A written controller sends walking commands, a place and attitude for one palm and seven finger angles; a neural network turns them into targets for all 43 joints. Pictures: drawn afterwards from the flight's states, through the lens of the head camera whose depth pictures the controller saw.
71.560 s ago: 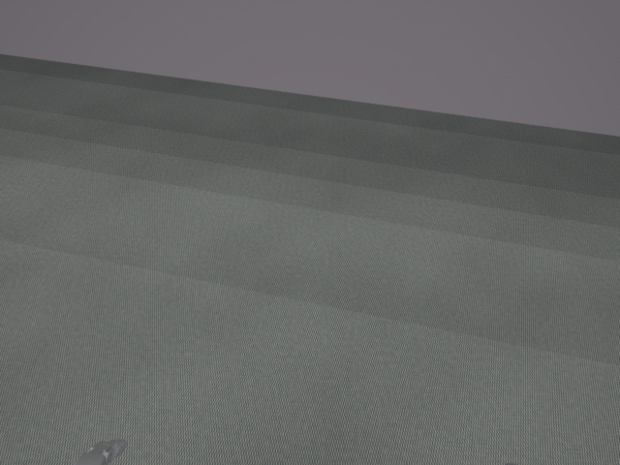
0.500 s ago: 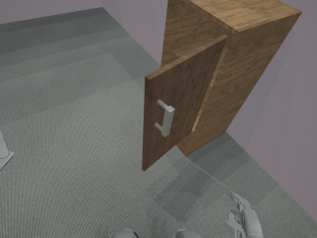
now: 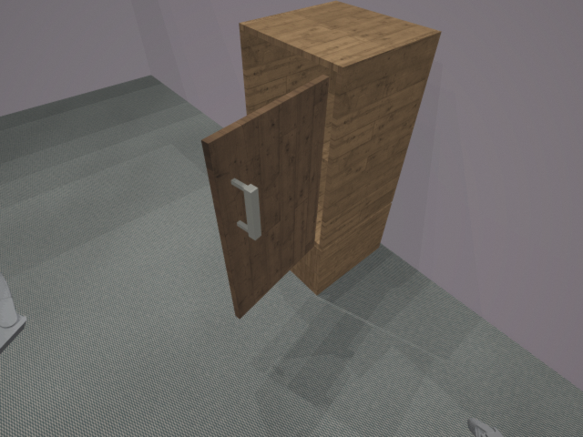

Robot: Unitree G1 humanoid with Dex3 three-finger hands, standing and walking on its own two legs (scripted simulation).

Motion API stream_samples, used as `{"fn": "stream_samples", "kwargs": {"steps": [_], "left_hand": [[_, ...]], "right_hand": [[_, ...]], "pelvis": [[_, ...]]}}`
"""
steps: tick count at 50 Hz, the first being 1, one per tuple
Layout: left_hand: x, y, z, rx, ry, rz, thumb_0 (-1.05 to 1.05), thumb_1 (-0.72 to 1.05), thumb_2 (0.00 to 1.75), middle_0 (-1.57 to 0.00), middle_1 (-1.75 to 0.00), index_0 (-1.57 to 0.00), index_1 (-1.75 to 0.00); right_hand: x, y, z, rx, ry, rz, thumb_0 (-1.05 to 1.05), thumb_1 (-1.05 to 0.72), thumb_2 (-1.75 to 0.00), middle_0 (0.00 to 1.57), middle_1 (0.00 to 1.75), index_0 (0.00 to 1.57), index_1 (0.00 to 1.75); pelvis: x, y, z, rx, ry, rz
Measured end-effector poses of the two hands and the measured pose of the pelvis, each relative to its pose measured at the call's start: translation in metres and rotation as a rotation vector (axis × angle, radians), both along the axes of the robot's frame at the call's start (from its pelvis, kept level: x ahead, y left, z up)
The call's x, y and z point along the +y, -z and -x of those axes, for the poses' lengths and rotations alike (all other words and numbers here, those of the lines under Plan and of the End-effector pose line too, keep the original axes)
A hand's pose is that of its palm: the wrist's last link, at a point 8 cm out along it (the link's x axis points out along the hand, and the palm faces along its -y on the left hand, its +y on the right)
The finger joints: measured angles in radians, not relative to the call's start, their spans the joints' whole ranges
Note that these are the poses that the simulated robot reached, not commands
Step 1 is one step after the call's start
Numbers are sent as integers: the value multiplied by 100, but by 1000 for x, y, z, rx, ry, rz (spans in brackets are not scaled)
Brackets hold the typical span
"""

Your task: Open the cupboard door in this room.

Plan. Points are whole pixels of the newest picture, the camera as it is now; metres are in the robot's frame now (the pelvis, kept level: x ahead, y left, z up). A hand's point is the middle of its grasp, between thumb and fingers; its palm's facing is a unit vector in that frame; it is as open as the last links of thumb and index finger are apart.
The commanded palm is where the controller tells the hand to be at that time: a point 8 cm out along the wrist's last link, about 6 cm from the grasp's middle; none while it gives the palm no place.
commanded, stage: stop stepping back and stand still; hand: left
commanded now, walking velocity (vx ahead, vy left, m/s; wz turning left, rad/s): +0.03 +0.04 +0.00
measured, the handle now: (246, 209) +0.56 +0.12 -0.03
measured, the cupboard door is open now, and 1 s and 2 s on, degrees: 100 100 100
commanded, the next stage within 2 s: let the arm hang, fingers relaxed in 0.68 s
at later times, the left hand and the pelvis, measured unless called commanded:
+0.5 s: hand out of the picture +0.11 +0.30 +0.16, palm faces +0.48 -0.74 -0.48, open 7.4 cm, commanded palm +0.05 +0.32 +0.18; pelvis -0.08 +0.02 +0.01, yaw +2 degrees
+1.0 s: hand out of the picture +0.05 +0.23 -0.12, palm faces +0.03 -0.95 -0.30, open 7.4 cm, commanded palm none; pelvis -0.08 +0.01 +0.00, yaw +3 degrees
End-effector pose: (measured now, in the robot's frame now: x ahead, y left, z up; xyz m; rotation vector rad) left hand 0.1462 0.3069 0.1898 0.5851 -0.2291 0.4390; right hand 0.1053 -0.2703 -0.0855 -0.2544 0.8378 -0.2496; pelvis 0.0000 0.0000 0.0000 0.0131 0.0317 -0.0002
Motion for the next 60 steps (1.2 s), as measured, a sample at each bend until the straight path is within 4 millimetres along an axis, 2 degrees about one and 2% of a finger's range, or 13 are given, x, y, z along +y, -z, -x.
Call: {"fn": "stream_samples", "kwargs": {"steps": [5, 11, 17, 21, 25, 31, 39, 41, 45, 48, 51, 55, 60], "left_hand": [[-4, 20, 3, -3, 14, 97, 1, 89, 90, -21, -30, -22, -30], [-16, 2, 34, -40, 128, 27, 2, 89, 90, -22, -30, -22, -30], [9, -11, 62, -57, 64, -31, 1, 88, 90, -22, -30, -22, -30], [26, -2, 70, 0, -33, -2, 1, 89, 90, -22, -30, -22, -30], [23, 11, 79, 67, -67, 50, 1, 89, 90, -21, -30, -21, -30], [6, 13, 89, 72, -20, 76, 1, 89, 90, -21, -30, -22, -30], [19, 9, 70, -1, -26, 73, 1, 89, 90, -22, -30, -22, -30], [25, 34, 56, 106, -15, 81, 1, 89, 90, -21, -30, -21, -30], [23, 150, 46, 600, -50, 254, 0, 90, 90, -20, -30, -20, -30], [-3, 234, 79, 934, -65, 402, 0, 90, 90, -20, -30, -20, -30], [-41, 295, 127, 1182, -75, 553, 1, 91, 90, -20, -30, -20, -30], [-79, 334, 194, 1407, -145, 704, 1, 94, 90, -21, -30, -21, -30], [-87, 337, 262, 1577, -263, 770, 1, 96, 90, -21, -30, -21, -30]], "right_hand": [[-1, -11, 8, -46, 4, 14, 2, -91, -90, 20, 29, 20, 30], [21, -27, 13, -127, -44, -6, 1, -90, -90, 20, 29, 20, 30], [51, -21, 19, -113, -90, -38, 1, -90, -90, 20, 30, 20, 30], [71, -13, 22, -103, -121, -80, 1, -90, -90, 20, 30, 20, 30], [84, -7, 26, -90, -156, -119, 1, -90, -90, 20, 30, 20, 30], [81, -10, 25, -79, -183, -99, 1, -90, -90, 20, 30, 21, 30], [59, -24, 15, -120, -135, -26, 1, -90, -90, 20, 30, 20, 30], [53, -17, 12, -110, -165, -38, 1, -90, -90, 20, 30, 20, 30], [37, 13, 18, 9, -164, -56, 1, -90, -90, 20, 30, 20, 30], [29, 24, 39, 104, -135, -58, 1, -90, -90, 20, 30, 20, 30], [22, 28, 70, 225, -107, -45, 1, -90, -90, 20, 29, 20, 30], [16, 30, 112, 400, -70, -27, 1, -91, -90, 20, 29, 20, 30], [21, 36, 151, 559, -39, -47, 1, -91, -90, 20, 29, 20, 30]], "pelvis": [[1, 0, 21, -39, 3, -7], [3, -1, 46, -43, -12, 31], [14, -4, 59, -45, -9, 41], [18, -7, 69, -40, -21, 28], [17, -8, 77, -42, -40, 24], [13, -9, 77, -46, -40, 44], [15, -9, 70, -56, -28, 41], [17, -6, 72, -31, -45, 43], [20, 1, 79, -15, -53, 35], [17, 2, 78, -21, -51, 31], [12, 2, 75, -34, -55, 26], [4, -1, 72, -43, -64, 28], [-1, -5, 70, -44, -74, 33]]}}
